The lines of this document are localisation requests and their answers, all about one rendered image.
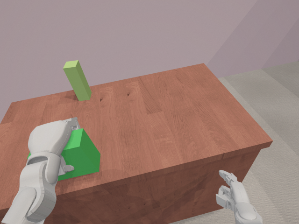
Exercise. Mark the sponge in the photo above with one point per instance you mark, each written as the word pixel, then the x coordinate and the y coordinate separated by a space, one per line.
pixel 81 153

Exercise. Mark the robot left hand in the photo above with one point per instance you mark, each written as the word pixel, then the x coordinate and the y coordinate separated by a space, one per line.
pixel 53 137

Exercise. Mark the right robot forearm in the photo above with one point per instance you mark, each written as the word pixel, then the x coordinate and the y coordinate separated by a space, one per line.
pixel 246 213

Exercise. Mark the left robot forearm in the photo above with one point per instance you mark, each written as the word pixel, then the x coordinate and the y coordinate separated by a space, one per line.
pixel 36 197

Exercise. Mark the table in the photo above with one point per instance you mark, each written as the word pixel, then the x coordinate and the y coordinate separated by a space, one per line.
pixel 162 139

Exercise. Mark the robot right hand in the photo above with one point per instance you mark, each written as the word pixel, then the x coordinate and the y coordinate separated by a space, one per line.
pixel 229 197

